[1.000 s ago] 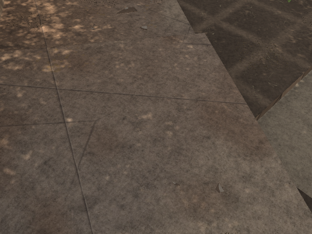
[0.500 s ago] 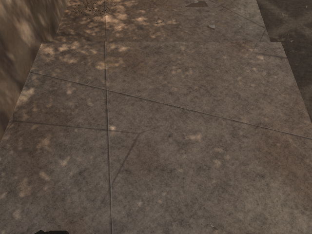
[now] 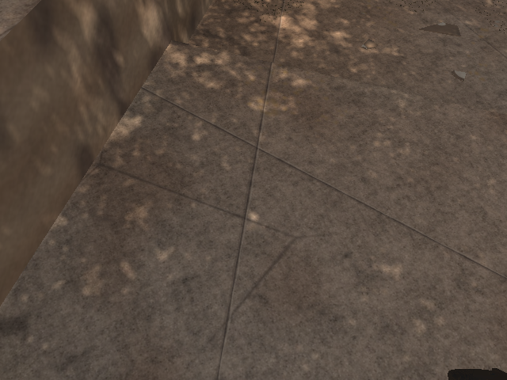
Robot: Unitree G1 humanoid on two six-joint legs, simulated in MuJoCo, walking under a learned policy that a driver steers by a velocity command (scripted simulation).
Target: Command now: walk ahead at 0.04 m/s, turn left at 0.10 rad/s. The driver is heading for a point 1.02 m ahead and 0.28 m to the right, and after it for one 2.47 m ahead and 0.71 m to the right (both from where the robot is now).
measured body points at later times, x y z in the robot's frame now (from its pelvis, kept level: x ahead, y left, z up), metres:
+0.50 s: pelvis +0.02 -0.03 +0.00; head +0.05 -0.03 +0.45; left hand +0.22 +0.23 -0.10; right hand +0.09 -0.33 -0.10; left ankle +0.06 +0.09 -0.73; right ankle -0.03 -0.14 -0.68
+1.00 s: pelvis +0.09 -0.12 +0.01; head +0.09 -0.16 +0.46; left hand +0.24 +0.13 -0.08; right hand +0.15 -0.44 -0.09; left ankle +0.32 -0.03 -0.67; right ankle -0.04 -0.15 -0.73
